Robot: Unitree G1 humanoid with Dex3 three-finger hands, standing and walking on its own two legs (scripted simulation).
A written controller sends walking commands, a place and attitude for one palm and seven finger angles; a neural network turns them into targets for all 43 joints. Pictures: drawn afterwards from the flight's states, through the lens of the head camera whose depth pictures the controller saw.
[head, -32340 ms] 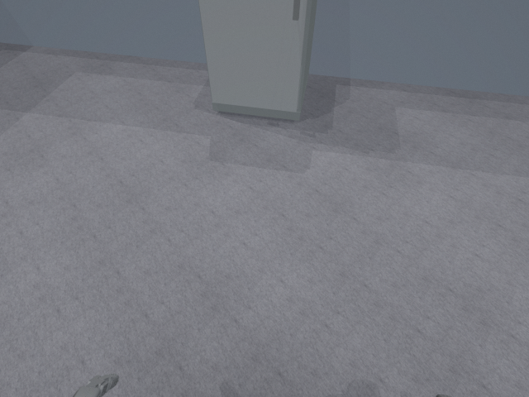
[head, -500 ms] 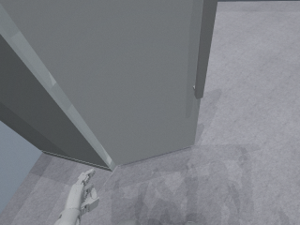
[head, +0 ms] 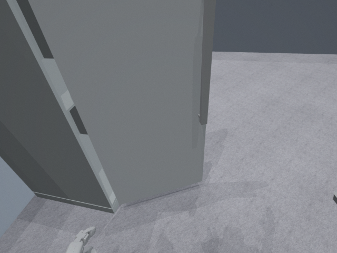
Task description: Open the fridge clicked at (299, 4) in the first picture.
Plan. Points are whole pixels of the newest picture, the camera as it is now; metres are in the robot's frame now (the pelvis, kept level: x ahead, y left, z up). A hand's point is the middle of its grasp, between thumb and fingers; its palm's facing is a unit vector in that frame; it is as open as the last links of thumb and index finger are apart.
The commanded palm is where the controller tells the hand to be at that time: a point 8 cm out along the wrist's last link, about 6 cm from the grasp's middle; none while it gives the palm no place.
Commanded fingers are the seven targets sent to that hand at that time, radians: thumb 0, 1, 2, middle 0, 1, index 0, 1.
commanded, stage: stop stepping back and stand still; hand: right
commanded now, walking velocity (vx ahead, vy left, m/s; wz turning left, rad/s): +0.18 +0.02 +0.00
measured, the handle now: (203, 70) +0.74 -0.12 +0.12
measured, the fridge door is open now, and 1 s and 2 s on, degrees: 61 61 61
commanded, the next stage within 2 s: let the arm hang, fingers relaxed in 1.14 s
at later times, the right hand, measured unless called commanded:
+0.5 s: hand out of the picture +0.16 -0.33 +0.13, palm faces +0.52 +0.79 -0.33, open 7.4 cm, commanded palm +0.11 -0.35 +0.18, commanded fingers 0.00 -0.90 -0.90 0.20 0.30 0.20 0.30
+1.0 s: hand out of the picture +0.22 -0.33 +0.13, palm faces +0.43 +0.78 -0.45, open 7.4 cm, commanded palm +0.15 -0.36 +0.18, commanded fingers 0.00 -0.90 -0.90 0.20 0.30 0.20 0.30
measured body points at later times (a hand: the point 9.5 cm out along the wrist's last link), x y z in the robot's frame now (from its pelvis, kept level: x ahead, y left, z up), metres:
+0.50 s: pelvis -0.02 -0.04 -0.01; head -0.04 -0.07 +0.44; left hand +0.13 +0.18 -0.09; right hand +0.13 -0.37 +0.14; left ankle +0.01 +0.07 -0.74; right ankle -0.01 -0.15 -0.71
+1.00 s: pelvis +0.03 -0.05 +0.00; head +0.05 -0.06 +0.45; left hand +0.22 +0.16 -0.09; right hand +0.19 -0.37 +0.15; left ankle +0.02 +0.06 -0.74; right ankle +0.01 -0.16 -0.74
